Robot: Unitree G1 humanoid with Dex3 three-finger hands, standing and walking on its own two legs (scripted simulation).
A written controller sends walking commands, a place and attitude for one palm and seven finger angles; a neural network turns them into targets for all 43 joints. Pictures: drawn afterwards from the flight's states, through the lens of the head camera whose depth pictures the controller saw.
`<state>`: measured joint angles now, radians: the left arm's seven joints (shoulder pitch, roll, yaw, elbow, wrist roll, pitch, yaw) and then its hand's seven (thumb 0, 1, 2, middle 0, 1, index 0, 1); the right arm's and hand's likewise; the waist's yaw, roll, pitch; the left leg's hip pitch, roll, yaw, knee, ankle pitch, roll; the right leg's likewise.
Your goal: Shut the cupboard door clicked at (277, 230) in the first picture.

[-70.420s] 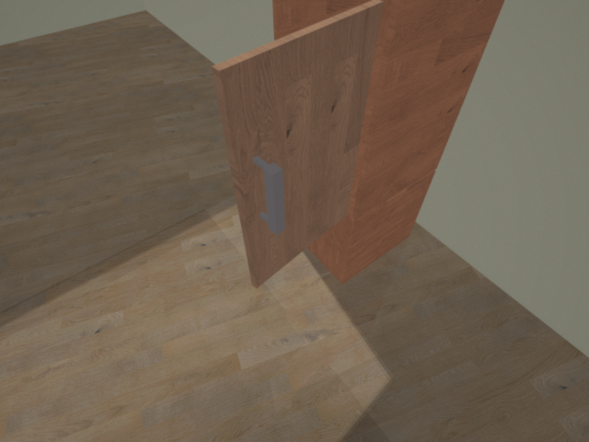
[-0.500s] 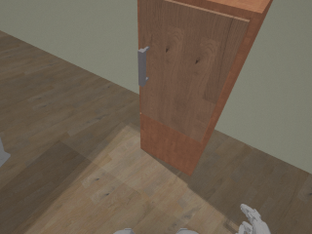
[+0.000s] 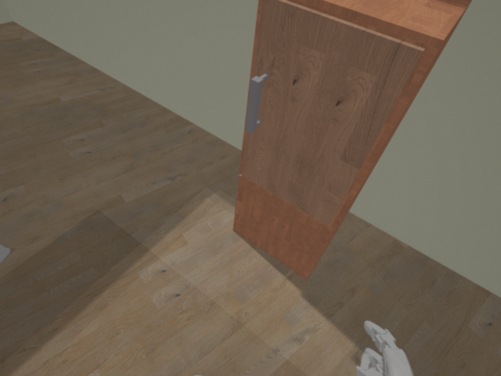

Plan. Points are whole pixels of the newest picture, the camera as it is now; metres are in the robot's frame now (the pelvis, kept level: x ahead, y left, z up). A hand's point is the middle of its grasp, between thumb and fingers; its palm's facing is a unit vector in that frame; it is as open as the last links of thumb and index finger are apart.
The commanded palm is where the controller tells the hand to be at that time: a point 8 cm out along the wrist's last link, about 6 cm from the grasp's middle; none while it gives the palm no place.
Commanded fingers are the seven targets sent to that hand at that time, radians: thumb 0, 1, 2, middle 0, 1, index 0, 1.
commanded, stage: step back with the hand held close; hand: left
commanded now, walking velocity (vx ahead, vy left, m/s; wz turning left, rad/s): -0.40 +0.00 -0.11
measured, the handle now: (257, 103) +0.79 +0.05 +0.00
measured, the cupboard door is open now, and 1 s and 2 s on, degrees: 0 0 0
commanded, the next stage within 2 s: stop stepping back and stand still in 0.08 s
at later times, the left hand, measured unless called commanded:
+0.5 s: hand out of the picture +0.11 +0.25 +0.18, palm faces +0.49 -0.79 -0.37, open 7.4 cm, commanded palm +0.07 +0.27 +0.18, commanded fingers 0.00 0.90 0.90 -0.20 -0.30 -0.20 -0.30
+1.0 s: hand out of the picture +0.07 +0.25 +0.15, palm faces +0.50 -0.80 -0.33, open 7.4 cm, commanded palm +0.03 +0.26 +0.18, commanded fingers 0.00 0.90 0.90 -0.20 -0.30 -0.20 -0.30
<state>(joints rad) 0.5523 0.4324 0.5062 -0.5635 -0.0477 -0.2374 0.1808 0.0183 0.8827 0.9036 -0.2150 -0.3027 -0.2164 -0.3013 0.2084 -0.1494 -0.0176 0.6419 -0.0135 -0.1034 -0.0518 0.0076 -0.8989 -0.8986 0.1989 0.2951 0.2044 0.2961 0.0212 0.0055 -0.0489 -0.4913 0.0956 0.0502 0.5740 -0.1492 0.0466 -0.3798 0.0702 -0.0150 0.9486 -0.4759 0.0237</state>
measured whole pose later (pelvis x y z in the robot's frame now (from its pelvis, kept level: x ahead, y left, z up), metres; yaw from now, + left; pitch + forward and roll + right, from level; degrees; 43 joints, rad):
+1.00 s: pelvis -0.13 -0.02 +0.00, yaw -4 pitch -2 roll -2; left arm 0.48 0.32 0.37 -0.26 -0.04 -0.16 0.18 0.02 0.89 0.90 -0.21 -0.30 -0.21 -0.30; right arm 0.29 -0.23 0.01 0.70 0.01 -0.08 -0.09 0.01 -0.90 -0.90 0.20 0.30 0.21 0.30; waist 0.04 0.06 -0.11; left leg -0.34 0.02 0.01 0.55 -0.17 0.02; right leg -0.08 0.04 -0.04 0.46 -0.34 -0.01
